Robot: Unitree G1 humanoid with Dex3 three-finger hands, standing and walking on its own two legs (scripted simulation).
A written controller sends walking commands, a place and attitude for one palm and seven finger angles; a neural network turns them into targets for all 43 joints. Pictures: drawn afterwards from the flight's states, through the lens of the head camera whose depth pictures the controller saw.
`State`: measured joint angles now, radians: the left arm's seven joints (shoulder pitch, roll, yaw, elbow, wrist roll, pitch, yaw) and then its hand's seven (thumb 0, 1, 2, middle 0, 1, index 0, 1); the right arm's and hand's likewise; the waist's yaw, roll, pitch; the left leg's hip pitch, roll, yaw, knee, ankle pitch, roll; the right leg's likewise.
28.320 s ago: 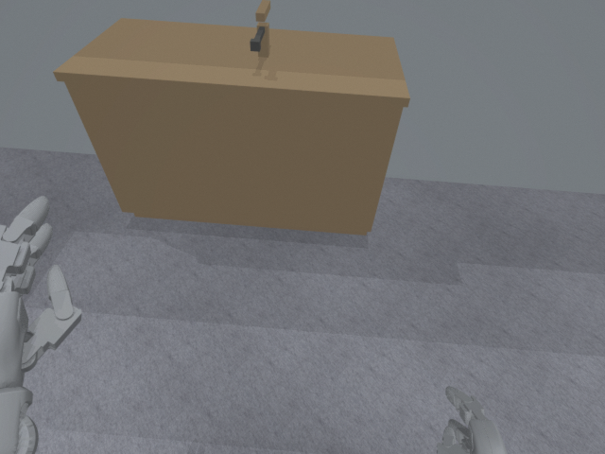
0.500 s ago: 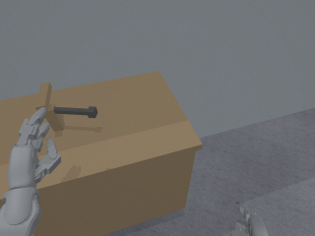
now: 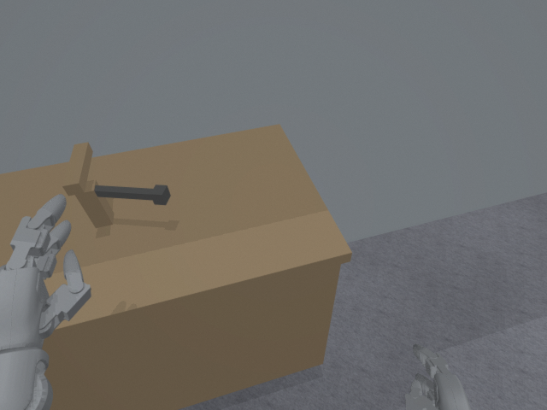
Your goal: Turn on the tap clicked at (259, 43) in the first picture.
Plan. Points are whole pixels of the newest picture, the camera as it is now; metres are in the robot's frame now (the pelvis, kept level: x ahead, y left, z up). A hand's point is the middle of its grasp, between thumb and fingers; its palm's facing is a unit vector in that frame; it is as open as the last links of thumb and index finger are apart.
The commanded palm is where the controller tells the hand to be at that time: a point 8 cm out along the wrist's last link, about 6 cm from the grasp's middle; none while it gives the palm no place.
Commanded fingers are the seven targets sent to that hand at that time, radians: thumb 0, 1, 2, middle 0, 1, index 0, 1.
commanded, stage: step back with the hand held close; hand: left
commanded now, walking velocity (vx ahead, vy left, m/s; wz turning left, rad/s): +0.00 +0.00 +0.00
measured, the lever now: (160, 194) +0.48 +0.29 +0.04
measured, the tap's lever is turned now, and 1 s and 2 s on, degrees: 67 67 67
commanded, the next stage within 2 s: stop stepping back and stand still in 1.42 s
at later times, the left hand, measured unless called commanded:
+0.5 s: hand (59, 312) +0.17 +0.26 +0.15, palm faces +0.32 -0.83 -0.45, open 7.4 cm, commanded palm +0.12 +0.30 +0.17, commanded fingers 0.00 0.90 0.90 -0.20 -0.30 -0.20 -0.30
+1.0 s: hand out of the picture +0.09 +0.27 +0.16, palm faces +0.43 -0.81 -0.40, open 7.4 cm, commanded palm +0.04 +0.31 +0.17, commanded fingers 0.00 0.90 0.90 -0.20 -0.30 -0.20 -0.30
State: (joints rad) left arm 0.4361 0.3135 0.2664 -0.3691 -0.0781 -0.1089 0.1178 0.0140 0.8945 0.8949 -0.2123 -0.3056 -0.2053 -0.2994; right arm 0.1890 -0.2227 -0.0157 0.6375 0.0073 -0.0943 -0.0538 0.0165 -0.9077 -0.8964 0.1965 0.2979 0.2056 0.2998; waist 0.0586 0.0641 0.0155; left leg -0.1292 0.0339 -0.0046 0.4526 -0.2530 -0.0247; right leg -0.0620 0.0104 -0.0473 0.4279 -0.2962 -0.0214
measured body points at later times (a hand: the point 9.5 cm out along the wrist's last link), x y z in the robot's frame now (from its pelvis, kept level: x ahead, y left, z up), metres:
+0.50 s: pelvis -0.05 +0.02 +0.00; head -0.03 +0.01 +0.45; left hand +0.15 +0.30 +0.18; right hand +0.13 -0.22 -0.09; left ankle +0.00 +0.14 -0.74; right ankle -0.04 -0.10 -0.74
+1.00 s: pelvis -0.11 +0.03 -0.01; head -0.10 +0.03 +0.44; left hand +0.06 +0.31 +0.18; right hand +0.07 -0.20 -0.10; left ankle -0.01 +0.14 -0.73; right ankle -0.04 -0.10 -0.74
